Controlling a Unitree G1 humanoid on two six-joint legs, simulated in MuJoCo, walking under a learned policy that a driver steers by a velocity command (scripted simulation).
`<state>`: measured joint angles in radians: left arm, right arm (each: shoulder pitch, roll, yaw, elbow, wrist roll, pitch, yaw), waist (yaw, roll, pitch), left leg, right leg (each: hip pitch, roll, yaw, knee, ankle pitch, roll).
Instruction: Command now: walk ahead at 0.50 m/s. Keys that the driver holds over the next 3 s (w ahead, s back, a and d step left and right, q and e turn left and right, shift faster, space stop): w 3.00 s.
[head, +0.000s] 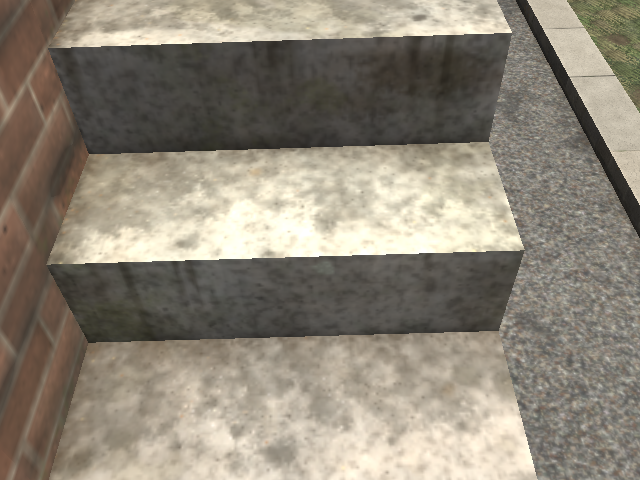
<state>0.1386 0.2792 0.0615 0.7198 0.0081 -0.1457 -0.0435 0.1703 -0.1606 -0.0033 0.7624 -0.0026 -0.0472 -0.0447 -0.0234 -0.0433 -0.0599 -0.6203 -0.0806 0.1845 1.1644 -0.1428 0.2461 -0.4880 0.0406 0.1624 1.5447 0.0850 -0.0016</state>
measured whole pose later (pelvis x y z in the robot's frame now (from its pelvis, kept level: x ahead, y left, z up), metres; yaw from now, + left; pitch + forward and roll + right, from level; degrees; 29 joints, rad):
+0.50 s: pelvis +0.11 -0.02 +0.03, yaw -5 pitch +2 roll +1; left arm 0.37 0.22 0.01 0.89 0.08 -0.05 -0.02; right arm 0.09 -0.22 -0.04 0.57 0.05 -0.04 -0.08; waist -0.04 -0.03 -0.06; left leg -1.14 -0.17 -0.08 2.55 -0.68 0.09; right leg 0.02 -0.04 0.00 0.29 -0.35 0.02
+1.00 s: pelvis +0.15 +0.05 +0.20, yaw -1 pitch +1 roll -2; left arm 0.32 0.18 0.01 0.78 0.00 0.03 -0.02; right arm 0.23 -0.20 -0.01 0.83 -0.04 -0.05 0.10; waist 0.02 0.02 -0.10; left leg -0.51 -0.05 0.09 0.75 -0.26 0.14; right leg -0.91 0.08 0.08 1.80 -0.14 -0.03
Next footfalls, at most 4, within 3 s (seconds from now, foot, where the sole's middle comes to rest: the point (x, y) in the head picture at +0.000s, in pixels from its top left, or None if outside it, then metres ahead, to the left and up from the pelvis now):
0.10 right None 0.03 -0.13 -0.53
0.32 right None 0.01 -0.14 -0.74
0.68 left None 0.26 0.10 -0.55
1.38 right None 0.19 -0.08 -0.55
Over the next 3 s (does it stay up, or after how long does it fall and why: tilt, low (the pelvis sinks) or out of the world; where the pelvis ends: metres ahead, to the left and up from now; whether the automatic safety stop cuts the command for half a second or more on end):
stays up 0.81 0.04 0.67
